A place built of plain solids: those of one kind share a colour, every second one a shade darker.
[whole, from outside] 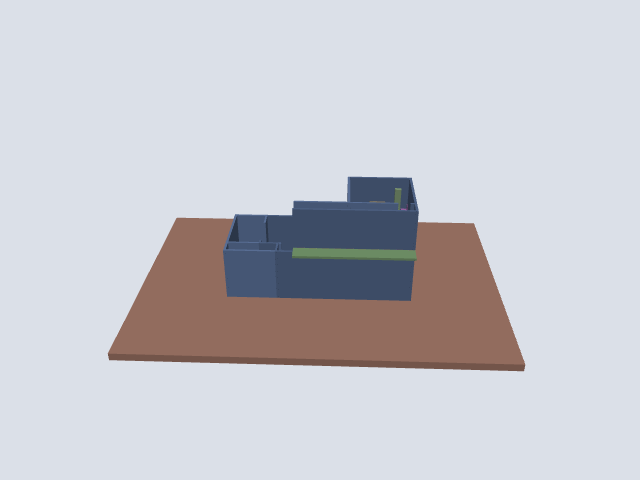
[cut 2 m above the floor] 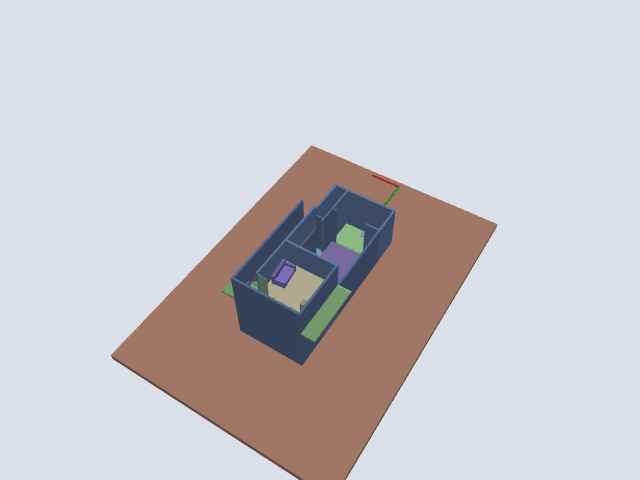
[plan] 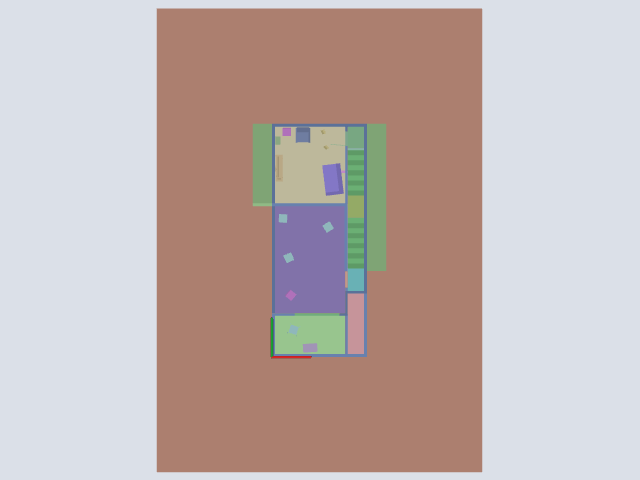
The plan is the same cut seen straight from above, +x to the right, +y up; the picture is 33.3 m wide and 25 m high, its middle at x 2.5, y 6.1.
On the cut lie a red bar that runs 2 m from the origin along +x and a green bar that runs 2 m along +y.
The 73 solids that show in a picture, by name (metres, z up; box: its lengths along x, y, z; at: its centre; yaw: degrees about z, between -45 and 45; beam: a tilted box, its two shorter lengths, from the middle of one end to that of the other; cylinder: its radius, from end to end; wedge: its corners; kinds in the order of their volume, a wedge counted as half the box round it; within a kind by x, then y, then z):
{
 "under_1": {"box": [16.95, 24.16, 0.5], "at": [2.48, 6.08, -0.33]},
 "stair_1": {"box": [0.85, 2.64, 0.48], "at": [4.37, 5.94, -0.06]},
 "stair_2": {"box": [0.85, 2.38, 0.66], "at": [4.37, 6.07, 0.03]},
 "stair_3": {"box": [0.85, 2.12, 0.84], "at": [4.37, 6.2, 0.12]},
 "stair_4": {"box": [0.85, 1.86, 1.02], "at": [4.37, 6.33, 0.21]},
 "stair_5": {"box": [0.85, 1.59, 1.21], "at": [4.37, 6.46, 0.3]},
 "stair_6": {"box": [0.85, 1.33, 1.39], "at": [4.37, 6.59, 0.39]},
 "stair_7": {"box": [0.85, 1.07, 1.57], "at": [4.37, 6.73, 0.48]},
 "stair_8": {"box": [0.85, 0.81, 1.75], "at": [4.37, 6.86, 0.57]},
 "stair_9": {"box": [0.85, 0.55, 1.93], "at": [4.37, 6.99, 0.66]},
 "stair_10": {"box": [0.85, 0.28, 2.11], "at": [4.37, 7.12, 0.76]},
 "stair_11": {"box": [0.85, 2.38, 2.47], "at": [4.37, 9.61, 0.94]},
 "stair_12": {"box": [0.85, 2.12, 2.65], "at": [4.37, 9.74, 1.03]},
 "stair_13": {"box": [0.85, 1.86, 2.83], "at": [4.37, 9.87, 1.12]},
 "stair_14": {"box": [0.85, 1.59, 3.02], "at": [4.37, 10.0, 1.21]},
 "stair_15": {"box": [0.85, 1.33, 3.2], "at": [4.37, 10.13, 1.3]},
 "stair_16": {"box": [0.85, 1.07, 3.38], "at": [4.37, 10.26, 1.39]},
 "stair_17": {"box": [0.85, 0.81, 3.56], "at": [4.37, 10.39, 1.48]},
 "stair_18": {"box": [0.85, 0.55, 3.74], "at": [4.37, 10.52, 1.57]},
 "stair_19": {"box": [0.85, 0.28, 3.92], "at": [4.37, 10.65, 1.66]},
 "wall_1": {"box": [0.16, 2.0, 3.8], "at": [0.08, 1.16, 1.6]},
 "wall_2": {"box": [0.16, 5.6, 3.8], "at": [0.08, 5.09, 1.6]},
 "wall_3": {"box": [0.16, 1.57, 3.8], "at": [0.08, 8.8, 1.6]},
 "wall_4": {"box": [0.16, 3.98, 2.73], "at": [0.08, 10.01, 5.17]},
 "wall_5": {"box": [0.16, 2.28, 3.8], "at": [0.08, 10.86, 1.6]},
 "wall_6": {"box": [1.18, 0.13, 3.8], "at": [0.59, 2.23, 1.6]},
 "wall_7": {"box": [3.94, 0.16, 2.73], "at": [1.97, 7.94, 5.17]},
 "wall_8": {"box": [4.95, 0.16, 3.8], "at": [2.48, 0.08, 1.6]},
 "wall_9": {"box": [4.95, 0.16, 6.83], "at": [2.48, 12.08, 3.12]},
 "wall_10": {"box": [0.43, 0.13, 3.8], "at": [3.73, 2.23, 1.6]},
 "wall_11": {"box": [0.16, 3.38, 2.73], "at": [3.86, 6.17, 5.17]},
 "wall_12": {"box": [0.13, 2.0, 3.8], "at": [3.88, 1.16, 1.6]},
 "wall_13": {"box": [0.13, 1.02, 3.8], "at": [3.88, 2.8, 1.6]},
 "wall_14": {"box": [0.13, 0.18, 3.8], "at": [3.88, 3.53, 1.6]},
 "wall_15": {"box": [0.13, 3.42, 3.8], "at": [3.88, 6.18, 1.6]},
 "wall_16": {"box": [0.13, 2.98, 2.73], "at": [3.88, 9.51, 5.17]},
 "wall_17": {"box": [1.14, 0.13, 3.8], "at": [4.38, 3.38, 1.6]},
 "wall_18": {"box": [0.16, 3.15, 3.8], "at": [4.87, 1.74, 1.6]},
 "wall_19": {"box": [0.16, 8.56, 3.8], "at": [4.87, 7.72, 1.6]},
 "wall_20": {"box": [0.16, 7.52, 2.73], "at": [4.87, 8.24, 5.17]},
 "floor_rangmandap_hall_1": {"box": [3.65, 5.6, 0.5], "at": [1.99, 5.09, -0.25]},
 "floor_entry_vestibule_1": {"box": [3.65, 2.0, 0.5], "at": [1.99, 1.16, -0.25]},
 "upper_floor_upper_shrine_1": {"box": [3.65, 3.98, 0.16], "at": [1.99, 10.01, 3.72]},
 "stair_landing_1": {"box": [0.85, 1.18, 2.29], "at": [4.37, 7.85, 0.85]},
 "upper_floor_next_1": {"box": [1.0, 0.16, 0.16], "at": [-0.5, 7.94, 3.72]},
 "upper_floor_next_2": {"box": [1.0, 3.98, 0.16], "at": [-0.5, 10.01, 3.72]},
 "upper_floor_next_3": {"box": [1.0, 0.16, 0.16], "at": [-0.5, 12.08, 3.72]},
 "upper_floor_next_4": {"box": [1.0, 7.52, 0.16], "at": [5.45, 8.24, 3.72]},
 "upper_floor_next_5": {"box": [1.0, 0.16, 0.16], "at": [5.45, 12.08, 3.72]},
 "floor_bhandar_1": {"box": [0.85, 3.15, 0.5], "at": [4.37, 1.74, -0.25]},
 "sofa_1": {"box": [0.92, 0.17, 0.18], "at": [3.08, 9.96, 4.34], "yaw": 7.0},
 "sofa_2": {"box": [0.93, 1.6, 0.34], "at": [3.17, 9.25, 4.08], "yaw": 7.0},
 "sofa_3": {"box": [0.92, 0.17, 0.18], "at": [3.25, 8.54, 4.34], "yaw": 7.0},
 "sofa_4": {"box": [0.23, 1.6, 0.39], "at": [3.53, 9.29, 4.45], "yaw": 7.0},
 "floor_upper_stair_foot_1": {"box": [0.85, 1.2, 0.5], "at": [4.37, 4.04, -0.25]},
 "billy_1": {"box": [0.28, 0.42, 2.02], "at": [0.31, 11.28, 4.81]},
 "stacking_chair_1": {"box": [0.44, 0.42, 0.67], "at": [0.77, 11.72, 4.13]},
 "stacking_chair_2": {"box": [0.42, 0.44, 0.46], "at": [0.98, 3.22, 0.23], "yaw": -40.4},
 "upper_floor_upper_landing_1": {"box": [0.85, 1.2, 0.16], "at": [4.37, 11.4, 3.72]},
 "floor_gap_hall_opening_1": {"box": [2.33, 0.13, 0.5], "at": [2.35, 2.23, -0.25]},
 "armchair_frame_1": {"box": [0.62, 0.26, 0.41], "at": [1.61, 11.84, 4.42]},
 "armchair_frame_2": {"box": [0.63, 0.74, 0.18], "at": [1.62, 11.56, 4.12]},
 "tv_stand_1": {"box": [0.09, 1.08, 0.63], "at": [0.33, 9.91, 4.54]},
 "tv_stand_2": {"box": [0.24, 0.89, 0.044], "at": [0.34, 9.92, 4.2]},
 "tv_stand_3": {"box": [0.37, 1.4, 0.046], "at": [0.38, 9.85, 4.16]},
 "cushion_floor_1": {"box": [0.44, 0.44, 0.1], "at": [0.57, 7.22, 0.05], "yaw": -3.3},
 "cushion_floor_2": {"box": [0.44, 0.44, 0.1], "at": [0.88, 5.17, 0.05], "yaw": 24.3},
 "cushion_floor_3": {"box": [0.44, 0.44, 0.1], "at": [1.12, 1.43, 0.05], "yaw": -18.6},
 "cushion_floor_4": {"box": [0.44, 0.44, 0.1], "at": [2.92, 6.78, 0.05], "yaw": 32.8},
 "floor_gap_upper_stair_mouth_1": {"box": [0.13, 0.85, 0.5], "at": [3.88, 4.04, -0.25]},
 "leaf_shrine_door_1": {"box": [0.75, 0.035, 2.06], "at": [3.44, 11.05, 4.83], "yaw": -5.0},
 "rug_1": {"box": [0.75, 0.45, 0.08], "at": [1.99, 0.48, -0.03], "yaw": 3.4},
 "upper_floor_gap_shrine_door_1": {"box": [0.13, 0.75, 0.16], "at": [3.88, 11.38, 3.72]}
}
